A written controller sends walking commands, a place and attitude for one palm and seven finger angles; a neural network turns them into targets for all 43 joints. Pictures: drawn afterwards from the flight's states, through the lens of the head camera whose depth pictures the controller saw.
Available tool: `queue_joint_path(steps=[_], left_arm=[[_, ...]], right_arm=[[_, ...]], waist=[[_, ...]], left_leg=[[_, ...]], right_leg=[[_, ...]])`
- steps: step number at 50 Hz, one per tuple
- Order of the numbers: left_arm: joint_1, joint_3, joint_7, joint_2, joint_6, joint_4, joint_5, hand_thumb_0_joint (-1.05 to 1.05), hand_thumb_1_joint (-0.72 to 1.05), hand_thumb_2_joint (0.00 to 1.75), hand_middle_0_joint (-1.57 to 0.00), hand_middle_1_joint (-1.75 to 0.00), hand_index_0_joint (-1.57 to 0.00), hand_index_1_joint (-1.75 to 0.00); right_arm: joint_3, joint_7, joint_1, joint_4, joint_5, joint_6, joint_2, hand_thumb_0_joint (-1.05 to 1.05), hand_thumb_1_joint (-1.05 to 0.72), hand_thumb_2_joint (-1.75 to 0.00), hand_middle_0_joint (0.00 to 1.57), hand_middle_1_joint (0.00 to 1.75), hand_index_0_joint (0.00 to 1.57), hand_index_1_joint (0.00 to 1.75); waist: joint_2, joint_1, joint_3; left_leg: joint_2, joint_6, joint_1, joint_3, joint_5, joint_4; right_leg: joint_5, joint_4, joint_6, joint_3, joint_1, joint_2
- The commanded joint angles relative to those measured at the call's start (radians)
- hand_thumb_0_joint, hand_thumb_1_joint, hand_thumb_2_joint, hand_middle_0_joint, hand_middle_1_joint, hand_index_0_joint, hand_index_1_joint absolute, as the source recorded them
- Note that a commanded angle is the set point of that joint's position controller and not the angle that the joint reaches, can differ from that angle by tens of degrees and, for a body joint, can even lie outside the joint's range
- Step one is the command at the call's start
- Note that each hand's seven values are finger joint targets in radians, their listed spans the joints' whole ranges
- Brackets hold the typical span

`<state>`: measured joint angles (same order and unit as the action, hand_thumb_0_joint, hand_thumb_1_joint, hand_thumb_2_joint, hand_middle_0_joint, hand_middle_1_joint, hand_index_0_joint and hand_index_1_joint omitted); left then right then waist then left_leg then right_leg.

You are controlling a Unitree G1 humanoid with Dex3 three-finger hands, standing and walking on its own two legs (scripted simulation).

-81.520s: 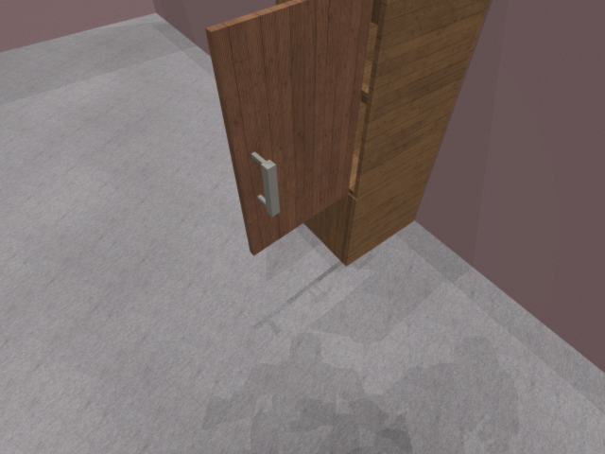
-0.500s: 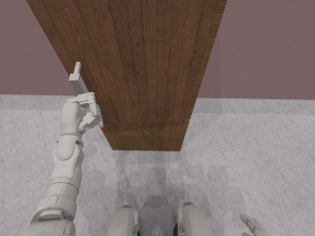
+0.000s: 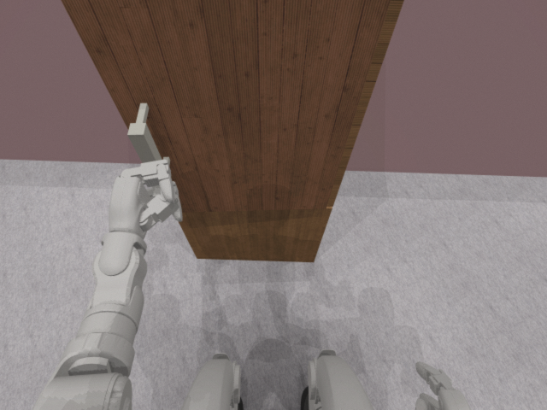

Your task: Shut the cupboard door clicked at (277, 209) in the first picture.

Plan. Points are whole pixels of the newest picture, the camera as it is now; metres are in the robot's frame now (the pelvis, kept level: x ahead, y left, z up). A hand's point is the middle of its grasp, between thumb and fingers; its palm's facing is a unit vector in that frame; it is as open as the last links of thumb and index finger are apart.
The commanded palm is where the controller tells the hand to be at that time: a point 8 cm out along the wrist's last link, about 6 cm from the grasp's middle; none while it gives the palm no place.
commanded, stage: push the door shut along its arc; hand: left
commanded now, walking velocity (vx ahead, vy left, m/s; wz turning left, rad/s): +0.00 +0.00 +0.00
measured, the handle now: (154, 149) +0.51 +0.20 +0.03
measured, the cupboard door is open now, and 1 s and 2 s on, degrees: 4 0 0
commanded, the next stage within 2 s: pull the fist back off the door in 0.60 s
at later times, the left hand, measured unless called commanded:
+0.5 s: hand (177, 172) +0.45 +0.15 +0.04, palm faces -0.14 -0.99 -0.06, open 3.2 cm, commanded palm +0.47 +0.19 +0.03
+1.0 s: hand (183, 168) +0.46 +0.14 +0.04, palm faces +0.05 -1.00 -0.07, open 3.2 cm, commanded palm +0.45 +0.18 +0.03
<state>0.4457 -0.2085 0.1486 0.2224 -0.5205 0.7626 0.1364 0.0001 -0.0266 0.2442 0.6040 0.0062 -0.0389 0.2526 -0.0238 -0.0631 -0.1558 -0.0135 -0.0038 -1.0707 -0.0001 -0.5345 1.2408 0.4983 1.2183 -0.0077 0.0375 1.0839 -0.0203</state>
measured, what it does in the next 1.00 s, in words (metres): shifts its weight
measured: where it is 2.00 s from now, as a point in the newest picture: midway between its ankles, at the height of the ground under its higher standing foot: outside the picture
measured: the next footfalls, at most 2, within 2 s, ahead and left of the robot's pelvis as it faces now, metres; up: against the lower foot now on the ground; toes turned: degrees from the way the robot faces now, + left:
none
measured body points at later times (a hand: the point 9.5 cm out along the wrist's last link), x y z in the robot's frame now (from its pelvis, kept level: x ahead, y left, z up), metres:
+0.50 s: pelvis -0.01 +0.01 -0.02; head +0.12 +0.01 +0.42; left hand +0.46 +0.20 +0.05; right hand +0.04 -0.27 -0.14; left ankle +0.03 +0.12 -0.63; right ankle +0.04 -0.12 -0.63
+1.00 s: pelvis -0.06 +0.01 -0.04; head +0.07 +0.03 +0.39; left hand +0.46 +0.20 +0.04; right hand +0.00 -0.26 -0.14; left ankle +0.03 +0.12 -0.63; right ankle +0.04 -0.12 -0.63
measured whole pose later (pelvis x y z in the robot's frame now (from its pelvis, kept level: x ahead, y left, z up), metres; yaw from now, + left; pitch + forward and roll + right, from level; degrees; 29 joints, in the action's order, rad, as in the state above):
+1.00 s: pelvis -0.06 +0.01 -0.04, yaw +0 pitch +24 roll -3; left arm 0.97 -0.24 -0.01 0.38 -0.48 1.23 0.02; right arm 0.05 0.00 0.30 0.65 0.04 -0.08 0.26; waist -0.03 -0.17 -0.15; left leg 0.00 -0.01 -1.32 0.04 -0.47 1.37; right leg 0.42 1.30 0.00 0.07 1.30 -0.02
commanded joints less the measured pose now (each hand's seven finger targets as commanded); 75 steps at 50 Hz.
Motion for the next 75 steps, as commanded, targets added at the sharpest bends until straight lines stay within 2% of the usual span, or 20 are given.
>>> queue_joint_path(steps=[1, 4, 7, 15, 18, 26, 35, 36, 38, 41, 43, 45, 50, 54, 57, 60, 65, 66, 70, 75], left_arm=[[0.465, -0.053, 0.015, 0.211, -0.076, -0.149, 0.012, 0.00, 0.90, 0.90, -1.30, -1.50, -1.30, -1.50], [0.500, -0.036, 0.047, 0.198, -0.069, -0.108, 0.019, 0.00, 0.90, 0.90, -1.30, -1.50, -1.30, -1.50], [0.532, -0.036, 0.074, 0.206, -0.043, -0.025, 0.017, 0.00, 0.90, 0.90, -1.30, -1.50, -1.30, -1.50], [0.697, -0.039, 0.113, 0.234, -0.039, 0.046, 0.013, 0.00, 0.90, 0.90, -1.30, -1.50, -1.30, -1.50], [0.761, -0.060, 0.125, 0.281, -0.033, 0.093, 0.006, 0.00, 0.90, 0.90, -1.30, -1.50, -1.30, -1.50], [0.990, -0.004, 0.153, 0.293, -0.016, 0.151, -0.012, 0.00, 0.90, 0.90, -1.30, -1.50, -1.30, -1.50], [1.136, 0.043, 0.178, 0.318, 0.015, 0.187, -0.017, 0.00, 0.90, 0.90, -1.30, -1.50, -1.30, -1.50], [1.103, -0.141, 0.030, 0.315, 0.032, 0.212, 0.084, 0.00, 0.90, 0.90, -1.30, -1.50, -1.30, -1.50], [1.068, -0.096, -0.097, 0.246, 0.037, 0.233, 0.047, 0.00, 0.90, 0.90, -1.30, -1.50, -1.30, -1.50], [1.109, -0.067, -0.177, 0.305, 0.008, 0.215, -0.072, 0.00, 0.90, 0.90, -1.30, -1.50, -1.30, -1.50], [1.104, -0.023, -0.180, 0.304, -0.005, 0.243, -0.138, 0.00, 0.90, 0.90, -1.30, -1.50, -1.30, -1.50], [1.107, -0.003, -0.170, 0.298, -0.013, 0.251, -0.157, 0.00, 0.90, 0.90, -1.30, -1.50, -1.30, -1.50], [1.044, -0.041, -0.122, 0.288, -0.010, 0.257, -0.079, 0.00, 0.90, 0.90, -1.30, -1.50, -1.30, -1.50], [0.936, -0.096, -0.097, 0.312, -0.022, 0.227, -0.043, 0.00, 0.90, 0.90, -1.30, -1.50, -1.30, -1.50], [0.832, -0.078, -0.093, 0.263, -0.041, 0.160, -0.043, 0.00, 0.90, 0.90, -1.30, -1.50, -1.30, -1.50], [0.714, -0.099, -0.104, 0.261, -0.055, 0.081, -0.035, 0.00, 0.90, 0.90, -1.30, -1.50, -1.30, -1.50], [0.534, -0.102, -0.132, 0.230, -0.072, -0.096, -0.024, 0.00, 0.90, 0.90, -1.30, -1.50, -1.30, -1.50], [0.486, -0.077, -0.134, 0.188, -0.072, -0.108, -0.021, 0.00, 0.90, 0.90, -1.30, -1.50, -1.30, -1.50], [0.330, -0.038, -0.131, 0.145, -0.096, -0.254, -0.015, 0.00, 0.90, 0.90, -1.30, -1.50, -1.30, -1.50], [0.136, 0.059, -0.100, 0.047, -0.071, -0.322, 0.000, 0.00, 0.90, 0.90, -1.30, -1.50, -1.30, -1.50]], right_arm=[[-0.053, -0.017, 0.081, -0.076, 0.001, -0.030, 0.145, 0.00, -0.90, -0.90, 0.20, 0.30, 0.20, 0.30], [-0.057, -0.012, 0.104, -0.075, 0.000, -0.035, 0.153, 0.00, -0.90, -0.90, 0.20, 0.30, 0.20, 0.30], [-0.056, -0.009, 0.117, -0.064, -0.003, -0.024, 0.157, 0.00, -0.90, -0.90, 0.20, 0.30, 0.20, 0.30], [-0.062, -0.002, 0.163, -0.047, -0.002, -0.010, 0.172, 0.00, -0.90, -0.90, 0.20, 0.30, 0.20, 0.30], [-0.059, -0.003, 0.178, -0.037, -0.003, -0.002, 0.179, 0.00, -0.90, -0.90, 0.20, 0.30, 0.20, 0.30], [-0.050, -0.014, 0.204, -0.004, -0.004, -0.010, 0.193, 0.00, -0.90, -0.90, 0.20, 0.30, 0.20, 0.30], [-0.028, -0.030, 0.194, 0.005, -0.012, -0.056, 0.208, 0.00, -0.90, -0.90, 0.20, 0.30, 0.20, 0.30], [-0.027, -0.036, 0.175, -0.009, 0.006, -0.063, 0.202, 0.00, -0.90, -0.90, 0.20, 0.30, 0.20, 0.30], [-0.027, -0.021, 0.170, -0.006, 0.016, -0.073, 0.193, 0.00, -0.90, -0.90, 0.20, 0.30, 0.20, 0.30], [-0.028, 0.003, 0.187, -0.002, 0.034, -0.071, 0.195, 0.00, -0.90, -0.90, 0.20, 0.30, 0.20, 0.30], [-0.029, 0.014, 0.195, -0.002, 0.036, -0.063, 0.195, 0.00, -0.90, -0.90, 0.20, 0.30, 0.20, 0.30], [-0.030, 0.018, 0.192, -0.007, 0.037, -0.060, 0.199, 0.00, -0.90, -0.90, 0.20, 0.30, 0.20, 0.30], [-0.029, 0.015, 0.182, -0.019, 0.027, -0.065, 0.199, 0.00, -0.90, -0.90, 0.20, 0.30, 0.20, 0.30], [-0.029, 0.016, 0.186, -0.035, 0.024, -0.065, 0.194, 0.00, -0.90, -0.90, 0.20, 0.30, 0.20, 0.30], [-0.040, 0.024, 0.186, -0.045, 0.022, -0.054, 0.187, 0.00, -0.90, -0.90, 0.20, 0.30, 0.20, 0.30], [-0.047, 0.027, 0.182, -0.064, 0.018, -0.039, 0.182, 0.00, -0.90, -0.90, 0.20, 0.30, 0.20, 0.30], [-0.057, 0.025, 0.165, -0.079, 0.015, -0.016, 0.164, 0.00, -0.90, -0.90, 0.20, 0.30, 0.20, 0.30], [-0.059, 0.026, 0.160, -0.083, 0.014, -0.013, 0.156, 0.00, -0.90, -0.90, 0.20, 0.30, 0.20, 0.30], [-0.066, 0.023, 0.137, -0.092, 0.012, -0.012, 0.144, 0.00, -0.90, -0.90, 0.20, 0.30, 0.20, 0.30], [-0.069, 0.025, 0.102, -0.107, 0.003, -0.003, 0.134, 0.00, -0.90, -0.90, 0.20, 0.30, 0.20, 0.30]], waist=[[0.005, -0.043, -0.382], [-0.049, -0.043, -0.428], [-0.012, -0.061, -0.420], [-0.040, -0.087, -0.467], [-0.003, -0.110, -0.445], [-0.044, -0.180, -0.405], [-0.113, -0.221, -0.396], [-0.089, -0.155, -0.381], [-0.067, -0.175, -0.383], [-0.097, -0.181, -0.434], [-0.115, -0.187, -0.412], [-0.110, -0.193, -0.410], [-0.067, -0.168, -0.431], [-0.037, -0.124, -0.429], [-0.064, -0.089, -0.452], [-0.036, -0.058, -0.478], [-0.010, -0.030, -0.487], [0.004, -0.033, -0.467], [-0.020, -0.015, -0.483], [-0.011, -0.011, -0.384]], left_leg=[[0.021, -0.015, 0.178, 0.027, 0.170, -0.150], [0.019, -0.010, 0.231, 0.041, 0.222, -0.146], [0.016, -0.013, 0.202, 0.040, 0.227, -0.135], [0.014, -0.014, 0.228, 0.059, 0.246, -0.116], [0.014, -0.023, 0.171, 0.056, 0.198, -0.106], [0.015, -0.033, 0.149, 0.076, 0.070, -0.095], [0.016, -0.037, 0.095, 0.092, -0.125, -0.095], [0.021, -0.024, 0.047, 0.120, -0.178, -0.123], [0.020, -0.017, 0.055, 0.124, -0.215, -0.137], [0.027, -0.019, 0.048, 0.100, -0.190, -0.119], [0.026, -0.016, 0.067, 0.103, -0.194, -0.131], [0.027, -0.017, 0.065, 0.102, -0.207, -0.130], [0.031, -0.019, 0.040, 0.085, -0.183, -0.126], [0.034, -0.022, 0.013, 0.063, -0.155, -0.126], [0.024, -0.015, 0.083, 0.072, -0.117, -0.158], [0.019, -0.015, 0.115, 0.063, -0.038, -0.171], [0.012, -0.012, 0.174, 0.042, 0.126, -0.177], [0.012, -0.012, 0.184, 0.037, 0.149, -0.180], [0.006, -0.003, 0.260, 0.029, 0.276, -0.182], [0.002, 0.002, 0.294, 0.029, 0.346, -0.194]], right_leg=[[-0.184, -0.157, -0.013, -0.032, -0.233, 0.021], [-0.209, -0.138, -0.023, -0.017, -0.203, 0.027], [-0.224, -0.137, -0.016, -0.021, -0.198, 0.024], [-0.209, -0.121, -0.022, -0.014, -0.142, 0.028], [-0.175, -0.133, -0.018, -0.022, -0.144, 0.030], [-0.059, -0.140, -0.020, -0.019, -0.029, 0.033], [0.061, -0.133, -0.027, -0.027, 0.059, 0.036], [0.069, -0.125, -0.020, -0.014, 0.067, 0.030], [0.075, -0.124, -0.008, -0.007, 0.073, 0.030], [0.073, -0.120, -0.008, -0.013, 0.046, 0.028], [0.080, -0.125, -0.015, -0.010, 0.058, 0.029], [0.091, -0.129, -0.016, -0.014, 0.058, 0.029], [0.105, -0.144, -0.015, -0.027, -0.006, 0.030], [0.126, -0.153, -0.016, -0.037, -0.060, 0.031], [0.072, -0.142, -0.020, -0.020, -0.070, 0.033], [0.021, -0.147, -0.019, -0.018, -0.130, 0.035], [-0.110, -0.160, -0.016, -0.015, -0.224, 0.039], [-0.134, -0.167, -0.015, -0.012, -0.234, 0.041], [-0.263, -0.156, -0.017, -0.007, -0.273, 0.039], [-0.322, -0.164, -0.018, 0.007, -0.268, 0.036]])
